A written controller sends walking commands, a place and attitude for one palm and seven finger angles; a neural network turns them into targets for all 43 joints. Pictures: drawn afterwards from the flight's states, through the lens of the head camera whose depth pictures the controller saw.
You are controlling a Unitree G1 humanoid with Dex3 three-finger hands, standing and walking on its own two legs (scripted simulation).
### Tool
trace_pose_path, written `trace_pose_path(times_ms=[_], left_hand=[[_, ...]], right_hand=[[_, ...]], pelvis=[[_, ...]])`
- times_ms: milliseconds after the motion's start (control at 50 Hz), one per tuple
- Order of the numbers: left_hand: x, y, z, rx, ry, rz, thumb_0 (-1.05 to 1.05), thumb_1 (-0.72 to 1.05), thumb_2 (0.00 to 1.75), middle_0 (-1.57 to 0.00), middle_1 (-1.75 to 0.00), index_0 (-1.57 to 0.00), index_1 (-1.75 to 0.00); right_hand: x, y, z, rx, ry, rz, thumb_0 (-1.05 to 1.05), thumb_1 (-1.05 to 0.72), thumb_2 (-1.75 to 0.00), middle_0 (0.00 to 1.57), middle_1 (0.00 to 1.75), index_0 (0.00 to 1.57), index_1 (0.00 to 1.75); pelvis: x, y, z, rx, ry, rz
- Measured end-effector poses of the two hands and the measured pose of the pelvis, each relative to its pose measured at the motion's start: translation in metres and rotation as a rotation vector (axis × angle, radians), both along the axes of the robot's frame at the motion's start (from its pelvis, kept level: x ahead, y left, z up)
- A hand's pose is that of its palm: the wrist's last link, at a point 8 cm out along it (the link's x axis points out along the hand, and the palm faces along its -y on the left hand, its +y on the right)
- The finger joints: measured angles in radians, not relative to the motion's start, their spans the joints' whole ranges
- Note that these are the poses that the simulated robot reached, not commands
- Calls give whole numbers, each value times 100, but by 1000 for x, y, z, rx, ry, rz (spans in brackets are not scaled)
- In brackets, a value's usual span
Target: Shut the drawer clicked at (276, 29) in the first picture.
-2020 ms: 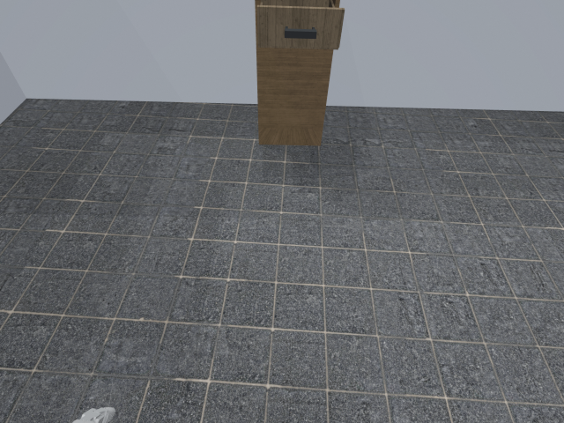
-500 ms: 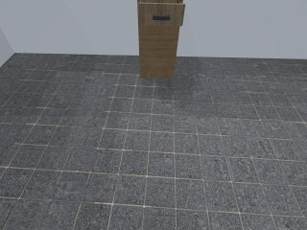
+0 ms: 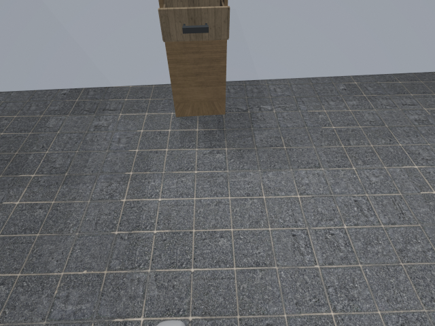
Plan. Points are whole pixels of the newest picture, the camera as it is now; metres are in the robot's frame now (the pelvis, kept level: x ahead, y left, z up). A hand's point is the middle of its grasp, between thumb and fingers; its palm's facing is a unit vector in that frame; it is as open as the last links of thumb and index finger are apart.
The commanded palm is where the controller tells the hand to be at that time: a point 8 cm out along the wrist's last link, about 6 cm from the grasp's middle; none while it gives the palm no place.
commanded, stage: walk to a spot facing it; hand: left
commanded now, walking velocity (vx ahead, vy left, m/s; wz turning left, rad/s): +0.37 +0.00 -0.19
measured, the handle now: (195, 27) +1.33 +0.25 +0.00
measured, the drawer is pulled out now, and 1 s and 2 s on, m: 0.29 0.29 0.29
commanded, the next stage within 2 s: turn to face it in 1.62 s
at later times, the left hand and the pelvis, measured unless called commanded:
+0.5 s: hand (134, 273) +0.26 +0.24 -0.18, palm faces -0.06 -0.98 -0.17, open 7.4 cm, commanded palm none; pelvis +0.22 +0.06 +0.00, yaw -8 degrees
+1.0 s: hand (193, 178) +0.55 +0.14 -0.16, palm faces -0.15 -0.97 -0.20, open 7.1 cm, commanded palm none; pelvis +0.44 -0.02 +0.00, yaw -12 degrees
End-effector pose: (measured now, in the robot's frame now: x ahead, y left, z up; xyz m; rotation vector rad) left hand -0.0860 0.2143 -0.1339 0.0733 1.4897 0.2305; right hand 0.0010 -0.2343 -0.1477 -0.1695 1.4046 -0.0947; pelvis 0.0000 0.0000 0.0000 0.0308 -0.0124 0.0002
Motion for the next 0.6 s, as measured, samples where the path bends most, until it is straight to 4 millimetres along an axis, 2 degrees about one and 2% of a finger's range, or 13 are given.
trace_pose_path(times_ms=[80,160,240,300,360,420,460,520,600], left_hand=[[-5,-12,8,-40,118,-5,0,90,89,-20,-30,-21,-30],[10,-10,9,-59,184,-1,0,90,89,-20,-30,-21,-30],[47,5,-3,-63,208,4,0,90,89,-20,-30,-21,-30],[89,26,-21,-63,207,-17,0,90,89,-20,-30,-21,-30],[152,48,-30,-48,138,-65,1,90,89,-20,-30,-21,-30],[234,65,-28,-29,7,-130,1,91,89,-20,-30,-20,-30],[290,71,-22,-18,-86,-171,1,91,89,-20,-30,-20,-30],[367,72,-13,-11,-209,-218,0,91,89,-20,-30,-20,-30],[449,60,-1,-20,-309,-274,0,91,89,-19,-30,-20,-30]], right_hand=[[66,6,6,11,-122,-23,1,-91,-90,20,30,20,30],[139,21,10,25,-229,-16,1,-91,-90,20,30,20,30],[211,41,10,30,-306,13,1,-91,-90,20,30,20,30],[252,54,4,6,-366,8,1,-91,-90,20,30,20,30],[261,61,5,-10,-363,-36,1,-91,-90,20,30,20,30],[248,63,10,-26,-298,-104,0,-91,-90,20,30,20,30],[238,55,16,-67,-268,-164,-1,-94,-90,20,30,20,30],[221,49,19,-90,-180,-198,-2,-95,-90,20,30,20,30],[200,52,19,-80,-53,-248,-1,-94,-90,20,30,20,30]], pelvis=[[27,4,3,-7,6,-26],[60,13,0,-22,11,-44],[101,26,-10,-35,17,-55],[137,39,-25,-45,15,-70],[163,48,-23,-32,-1,-103],[188,52,-12,-27,-9,-124],[204,55,-6,-24,-7,-135],[228,56,0,-18,-1,-149],[261,52,3,-14,6,-161]])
